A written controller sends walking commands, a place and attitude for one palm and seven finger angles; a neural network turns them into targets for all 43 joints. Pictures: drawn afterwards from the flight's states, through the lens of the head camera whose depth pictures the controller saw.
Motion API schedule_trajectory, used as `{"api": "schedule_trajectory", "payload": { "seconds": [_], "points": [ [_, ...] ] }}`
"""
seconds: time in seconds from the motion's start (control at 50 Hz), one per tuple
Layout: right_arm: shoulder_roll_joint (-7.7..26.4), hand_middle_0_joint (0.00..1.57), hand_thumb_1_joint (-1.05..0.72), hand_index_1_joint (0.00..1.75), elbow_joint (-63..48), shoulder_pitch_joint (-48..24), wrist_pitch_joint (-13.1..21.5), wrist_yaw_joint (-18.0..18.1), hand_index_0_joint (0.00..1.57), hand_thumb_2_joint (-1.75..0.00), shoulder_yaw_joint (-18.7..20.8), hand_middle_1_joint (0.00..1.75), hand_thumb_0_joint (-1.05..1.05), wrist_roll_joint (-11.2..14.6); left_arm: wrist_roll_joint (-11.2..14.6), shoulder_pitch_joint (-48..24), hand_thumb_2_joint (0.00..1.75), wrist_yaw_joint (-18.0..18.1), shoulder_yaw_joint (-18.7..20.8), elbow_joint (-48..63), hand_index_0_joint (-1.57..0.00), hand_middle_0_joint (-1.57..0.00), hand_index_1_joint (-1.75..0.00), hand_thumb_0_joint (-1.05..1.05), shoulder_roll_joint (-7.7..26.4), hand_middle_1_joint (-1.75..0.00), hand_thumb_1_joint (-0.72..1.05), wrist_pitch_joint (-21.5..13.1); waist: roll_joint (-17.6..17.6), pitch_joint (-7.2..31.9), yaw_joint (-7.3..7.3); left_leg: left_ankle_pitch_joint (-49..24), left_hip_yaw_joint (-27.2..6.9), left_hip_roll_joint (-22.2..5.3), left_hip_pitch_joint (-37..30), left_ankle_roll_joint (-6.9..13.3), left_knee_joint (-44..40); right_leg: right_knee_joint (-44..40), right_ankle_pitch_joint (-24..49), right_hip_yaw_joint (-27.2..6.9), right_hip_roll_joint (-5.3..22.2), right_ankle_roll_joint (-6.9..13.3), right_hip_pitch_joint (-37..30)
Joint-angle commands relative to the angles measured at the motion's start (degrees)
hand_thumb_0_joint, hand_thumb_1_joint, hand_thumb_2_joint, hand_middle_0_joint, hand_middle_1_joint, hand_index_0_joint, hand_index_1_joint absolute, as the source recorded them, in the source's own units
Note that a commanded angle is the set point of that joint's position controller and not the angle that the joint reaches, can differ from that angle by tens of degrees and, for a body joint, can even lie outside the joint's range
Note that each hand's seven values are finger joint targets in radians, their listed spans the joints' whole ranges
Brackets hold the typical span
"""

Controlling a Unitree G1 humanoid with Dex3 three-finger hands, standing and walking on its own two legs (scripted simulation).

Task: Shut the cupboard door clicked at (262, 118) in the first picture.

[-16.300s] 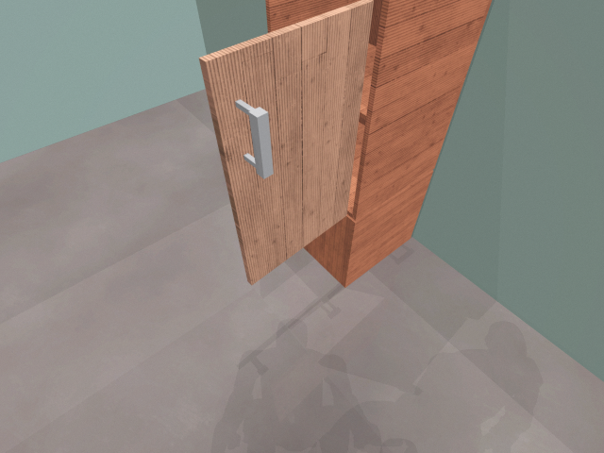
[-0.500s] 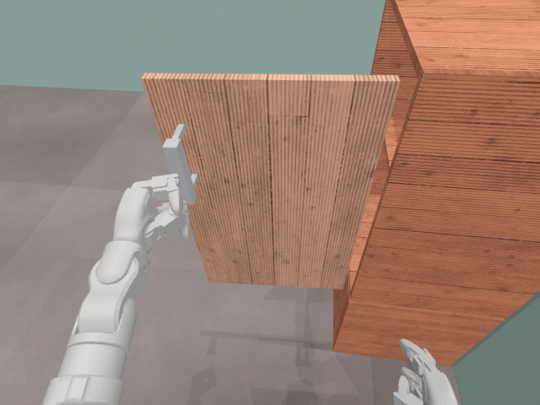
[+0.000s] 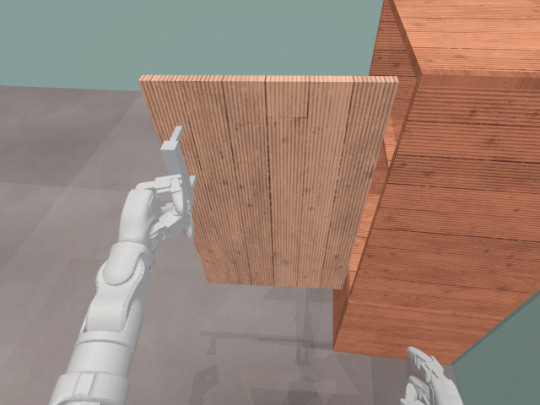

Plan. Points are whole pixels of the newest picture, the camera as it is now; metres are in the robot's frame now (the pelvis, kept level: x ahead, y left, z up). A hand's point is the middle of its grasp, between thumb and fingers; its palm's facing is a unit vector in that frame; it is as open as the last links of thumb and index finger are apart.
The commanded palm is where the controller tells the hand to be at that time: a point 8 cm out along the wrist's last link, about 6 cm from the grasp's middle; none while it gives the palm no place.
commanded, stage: push the door shut along its arc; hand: left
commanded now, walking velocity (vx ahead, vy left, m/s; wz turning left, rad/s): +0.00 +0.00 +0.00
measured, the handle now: (182, 166) +0.46 +0.18 +0.12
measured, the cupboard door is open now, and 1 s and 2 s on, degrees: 94 82 67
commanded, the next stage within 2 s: pull the fist back off the door in 1.94 s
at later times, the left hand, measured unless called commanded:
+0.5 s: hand (197, 188) +0.40 +0.14 +0.12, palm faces -0.10 -0.99 -0.03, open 3.1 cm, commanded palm +0.39 +0.19 +0.12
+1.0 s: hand (225, 166) +0.45 +0.10 +0.12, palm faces -0.26 -0.96 -0.03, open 3.1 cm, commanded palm +0.45 +0.16 +0.12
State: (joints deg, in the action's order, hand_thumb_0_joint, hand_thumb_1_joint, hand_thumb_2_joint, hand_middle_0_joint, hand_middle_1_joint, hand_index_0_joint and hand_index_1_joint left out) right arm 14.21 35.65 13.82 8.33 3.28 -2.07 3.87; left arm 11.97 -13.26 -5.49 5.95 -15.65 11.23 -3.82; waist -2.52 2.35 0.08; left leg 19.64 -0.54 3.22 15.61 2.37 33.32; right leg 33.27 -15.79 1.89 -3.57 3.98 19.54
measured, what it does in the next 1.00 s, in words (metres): stands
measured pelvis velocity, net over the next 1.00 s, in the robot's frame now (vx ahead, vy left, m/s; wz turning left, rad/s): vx -0.01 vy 0.01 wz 0.01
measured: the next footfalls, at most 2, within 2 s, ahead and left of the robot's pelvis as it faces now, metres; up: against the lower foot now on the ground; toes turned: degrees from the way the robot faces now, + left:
none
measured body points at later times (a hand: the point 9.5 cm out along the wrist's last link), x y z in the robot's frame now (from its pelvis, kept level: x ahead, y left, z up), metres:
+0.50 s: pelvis +0.00 +0.00 +0.00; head +0.02 -0.01 +0.45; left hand +0.40 +0.19 +0.13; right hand +0.13 -0.24 -0.11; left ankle -0.03 +0.09 -0.73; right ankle +0.02 -0.07 -0.73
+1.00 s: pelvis -0.01 +0.01 -0.01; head +0.04 +0.00 +0.44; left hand +0.46 +0.15 +0.13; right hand +0.05 -0.25 -0.13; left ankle -0.03 +0.09 -0.73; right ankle +0.02 -0.07 -0.73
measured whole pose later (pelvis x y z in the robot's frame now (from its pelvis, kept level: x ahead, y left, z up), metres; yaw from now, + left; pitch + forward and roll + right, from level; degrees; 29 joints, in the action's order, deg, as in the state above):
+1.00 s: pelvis -0.01 +0.01 -0.01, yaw +0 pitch +9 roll +0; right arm 15.9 40.3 19.0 7.3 2.2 -2.2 2.3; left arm 10.5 -51.0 -16.6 7.8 -61.8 17.1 -14.4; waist -1.4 2.6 -6.3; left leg 19.9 0.0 4.6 26.5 3.5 37.8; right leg 38.0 -16.2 1.8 -2.1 3.0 30.4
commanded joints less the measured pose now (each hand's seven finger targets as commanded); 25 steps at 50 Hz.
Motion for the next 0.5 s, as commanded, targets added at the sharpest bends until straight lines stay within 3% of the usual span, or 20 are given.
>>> {"api": "schedule_trajectory", "payload": {
  "seconds": [0.0,0.02,0.06,0.08,0.12,0.18,0.24,0.28,0.32,0.34,0.38,0.4,0.44,0.48],
  "points": [
    [5.8,0.20,-0.90,0.30,-8.4,-5.3,2.9,0.3,0.20,-0.90,1.8,0.30,0.00,0.0,0.0,-21.2,0.90,0.7,3.3,10.4,-1.30,-1.30,-1.50,0.00,8.5,-1.50,0.90,-3.9,3.5,10.6,-0.46,-10.7,-0.4,-2.1,-0.2,-0.6,-4.3,-5.2,9.4,-3.0,4.2,-3.0,-7.2],
    [5.7,0.20,-0.90,0.30,-8.5,-5.5,3.0,0.3,0.20,-0.90,1.7,0.30,0.00,0.1,-0.3,-23.4,0.90,0.6,1.0,11.0,-1.30,-1.30,-1.50,0.00,6.5,-1.50,0.90,-3.8,2.1,10.7,-1.00,-10.5,-0.5,-2.0,-0.8,-0.7,-4.3,-5.0,9.2,-2.8,4.2,-2.9,-6.3],
    [5.8,0.20,-0.90,0.30,-8.3,-5.0,2.9,0.2,0.20,-0.90,1.8,0.30,0.00,0.1,-0.3,-22.9,0.90,0.6,1.6,8.9,-1.30,-1.30,-1.50,0.00,6.8,-1.50,0.90,-3.2,3.6,11.5,-0.83,-10.7,-0.6,-2.0,-0.6,-0.7,-4.1,-4.9,9.4,-2.7,4.0,-2.9,-6.7],
    [6.4,0.20,-0.90,0.30,-8.2,-4.7,2.6,0.4,0.20,-0.90,1.9,0.30,0.00,-0.1,-0.3,-23.4,0.90,0.6,3.5,7.4,-1.30,-1.30,-1.50,0.00,9.4,-1.50,0.90,-3.0,5.2,11.7,-0.83,-10.5,-0.8,-2.1,0.0,-0.6,-4.2,-5.0,9.2,-2.8,4.2,-3.1,-7.4],
    [6.1,0.20,-0.90,0.30,-8.1,-5.0,2.3,0.5,0.20,-0.90,1.6,0.30,0.00,0.0,-0.3,-28.5,0.90,-0.1,2.3,7.4,-1.30,-1.30,-1.50,0.00,9.0,-1.50,0.90,-3.4,4.9,12.4,-1.74,-10.0,-0.6,-1.9,-0.2,-0.4,-4.0,-5.0,8.9,-3.2,4.3,-3.2,-7.1],
    [6.5,0.20,-0.90,0.30,-7.8,-4.3,2.0,0.7,0.20,-0.90,1.7,0.30,0.00,-0.2,-0.4,-31.2,0.90,-0.7,4.8,5.4,-1.30,-1.30,-1.50,0.00,12.4,-1.50,0.90,-4.3,4.5,14.5,-1.31,-12.7,-0.7,-2.1,-0.6,-0.5,-3.7,-4.1,12.3,-3.2,4.3,-2.9,-8.8],
    [6.1,0.20,-0.90,0.30,-7.3,-3.9,2.0,0.6,0.20,-0.90,1.5,0.30,0.00,-0.1,0.2,-34.3,0.90,-2.0,3.3,2.6,-1.30,-1.30,-1.50,0.00,10.3,-1.50,0.90,-5.3,3.2,15.4,-1.75,-14.7,-0.5,-1.9,-1.0,-0.5,-3.3,-3.3,15.5,-3.1,4.2,-2.7,-8.8],
    [6.7,0.20,-0.90,0.30,-6.6,-3.0,1.6,0.6,0.20,-0.90,1.7,0.30,0.00,-0.1,0.2,-34.8,0.90,-2.8,4.9,-2.0,-1.30,-1.30,-1.50,0.00,12.5,-1.50,0.90,-5.3,3.7,14.2,-2.01,-13.9,-0.6,-2.0,0.1,-0.6,-3.1,-3.6,14.7,-3.2,4.3,-2.8,-8.1],
    [6.9,0.20,-0.90,0.30,-6.5,-2.2,1.3,0.5,0.20,-0.90,1.7,0.30,0.00,0.0,0.2,-35.7,0.90,-3.8,4.1,-4.9,-1.30,-1.30,-1.50,0.00,11.7,-1.50,0.90,-5.3,4.5,14.3,-2.23,-13.8,-0.7,-1.8,0.8,-0.6,-3.2,-3.2,14.7,-3.0,4.2,-2.7,-7.6],
    [6.9,0.20,-0.90,0.30,-6.4,-2.1,1.2,0.4,0.20,-0.90,1.8,0.30,0.00,0.1,0.1,-37.2,0.90,-4.4,2.5,-5.6,-1.30,-1.30,-1.50,0.00,10.3,-1.50,0.90,-5.4,3.1,14.0,-2.73,-14.1,-0.7,-1.8,0.3,-0.6,-3.1,-3.1,15.0,-2.9,4.2,-2.5,-6.5],
    [7.2,0.20,-0.90,0.30,-6.6,-1.2,1.1,0.3,0.20,-0.90,2.2,0.30,0.00,0.0,0.2,-37.5,0.90,-4.9,3.0,-6.6,-1.30,-1.30,-1.50,0.00,10.6,-1.50,0.90,-5.7,2.7,15.9,-2.34,-16.3,-0.9,-1.9,-0.7,-0.7,-2.8,-2.5,16.9,-2.5,4.2,-2.3,-7.1],
    [7.2,0.20,-0.90,0.30,-6.3,-0.9,1.1,0.1,0.20,-0.90,2.2,0.30,0.00,0.1,0.4,-39.8,0.90,-5.4,1.8,-6.8,-1.30,-1.30,-1.50,0.00,9.7,-1.50,0.90,-6.0,3.2,15.9,-3.37,-16.2,-0.7,-1.9,-1.0,-0.4,-2.3,-2.7,17.6,-2.8,4.1,-2.6,-6.3],
    [7.7,0.20,-0.90,0.30,-5.9,0.1,0.8,0.1,0.20,-0.90,2.5,0.30,0.00,-0.1,0.5,-40.7,0.90,-6.1,4.1,-8.9,-1.30,-1.30,-1.50,0.00,12.1,-1.50,0.90,-6.5,5.4,17.1,-3.12,-16.4,-0.7,-1.8,-0.1,-0.3,-2.3,-2.4,18.3,-2.9,4.1,-2.6,-7.4],
    [7.9,0.20,-0.90,0.30,-5.8,0.6,0.4,0.2,0.20,-0.90,2.6,0.30,0.00,-0.2,0.4,-43.2,0.90,-7.0,3.3,-9.1,-1.30,-1.30,-1.50,0.00,12.2,-1.50,0.90,-7.4,4.4,17.7,-3.49,-17.2,-0.8,-1.7,-0.4,-0.3,-2.2,-2.0,19.0,-2.7,4.1,-2.5,-7.7]
  ]
}}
